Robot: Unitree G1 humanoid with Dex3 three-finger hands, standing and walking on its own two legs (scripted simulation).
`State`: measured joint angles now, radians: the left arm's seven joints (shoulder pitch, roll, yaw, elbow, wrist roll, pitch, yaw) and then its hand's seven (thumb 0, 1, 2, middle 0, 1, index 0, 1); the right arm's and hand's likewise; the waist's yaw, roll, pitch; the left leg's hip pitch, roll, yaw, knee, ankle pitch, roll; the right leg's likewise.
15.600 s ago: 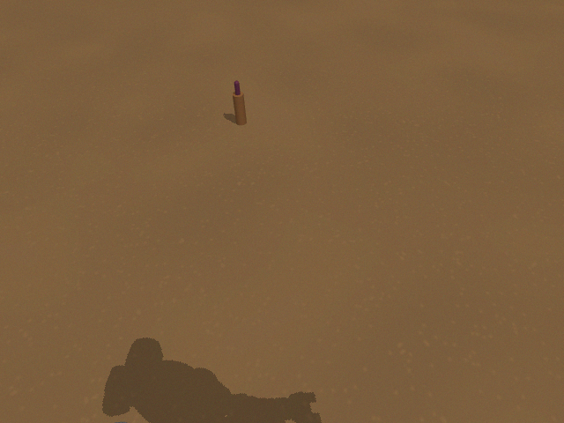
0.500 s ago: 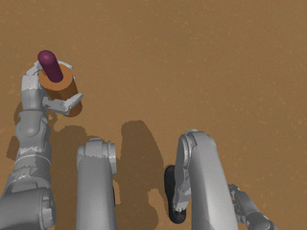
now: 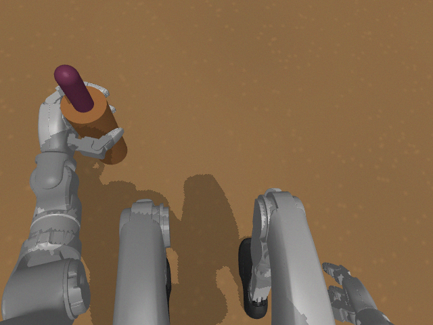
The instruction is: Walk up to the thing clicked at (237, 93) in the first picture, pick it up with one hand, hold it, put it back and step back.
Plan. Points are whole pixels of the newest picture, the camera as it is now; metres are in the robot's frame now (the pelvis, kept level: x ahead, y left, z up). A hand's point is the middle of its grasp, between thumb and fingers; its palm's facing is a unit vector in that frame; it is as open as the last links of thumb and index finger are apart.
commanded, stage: settle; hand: left
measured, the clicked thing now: (94, 121) +0.46 +0.21 -0.03
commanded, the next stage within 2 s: lift in 0.14 s
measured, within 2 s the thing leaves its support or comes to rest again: neither
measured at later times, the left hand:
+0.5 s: hand (90, 117) +0.45 +0.21 +0.00, palm faces +0.01 -1.00 -0.06, open 9.1 cm
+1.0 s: hand (50, 96) +0.41 +0.20 +0.13, palm faces +0.02 -1.00 -0.06, open 9.1 cm
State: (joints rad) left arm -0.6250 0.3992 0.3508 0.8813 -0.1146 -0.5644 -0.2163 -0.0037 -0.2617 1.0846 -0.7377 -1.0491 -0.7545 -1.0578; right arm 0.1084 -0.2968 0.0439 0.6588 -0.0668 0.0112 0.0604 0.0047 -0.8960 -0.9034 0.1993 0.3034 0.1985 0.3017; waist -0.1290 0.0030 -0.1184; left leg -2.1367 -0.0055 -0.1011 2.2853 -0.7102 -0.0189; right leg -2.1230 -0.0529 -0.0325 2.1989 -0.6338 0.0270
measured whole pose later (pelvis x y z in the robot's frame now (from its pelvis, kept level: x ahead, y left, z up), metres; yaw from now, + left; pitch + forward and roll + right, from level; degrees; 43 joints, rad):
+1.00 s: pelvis +0.01 +0.00 +0.12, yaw +1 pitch +30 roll -4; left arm -0.34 0.31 0.24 0.44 -0.18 -0.33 -0.18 0.00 -0.27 1.09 -0.74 -1.04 -0.76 -1.05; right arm 0.14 -0.26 0.00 0.61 0.03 -0.04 -0.02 0.01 -0.90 -0.90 0.20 0.30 0.20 0.30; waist -0.06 0.03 -0.18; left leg -1.75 0.02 -0.06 1.90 -0.68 -0.01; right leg -1.75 -0.05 -0.03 1.83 -0.61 0.03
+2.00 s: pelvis +0.07 +0.01 +0.32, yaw +2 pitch +13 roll -2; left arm -0.13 0.25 0.14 0.42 -0.20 -0.31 -0.17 0.00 -0.27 1.09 -0.74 -1.04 -0.76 -1.05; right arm 0.24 -0.22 0.02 0.65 0.02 -0.09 -0.06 0.01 -0.91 -0.90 0.20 0.30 0.20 0.30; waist -0.03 0.01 -0.09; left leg -0.81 0.04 -0.02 1.10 -0.51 0.00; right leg -0.81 -0.03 -0.03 1.03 -0.44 0.03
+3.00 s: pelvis +0.08 +0.00 +0.36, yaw +2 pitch +5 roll -1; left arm -0.13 0.22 0.14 0.47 -0.20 -0.34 -0.20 0.00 -0.27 1.09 -0.74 -1.04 -0.76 -1.05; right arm 0.23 -0.22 0.01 0.68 0.01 -0.06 -0.07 0.01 -0.91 -0.90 0.20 0.30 0.20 0.30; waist -0.02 0.01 -0.03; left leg -0.53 0.04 -0.01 0.87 -0.44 -0.02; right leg -0.54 -0.02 -0.03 0.83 -0.38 0.02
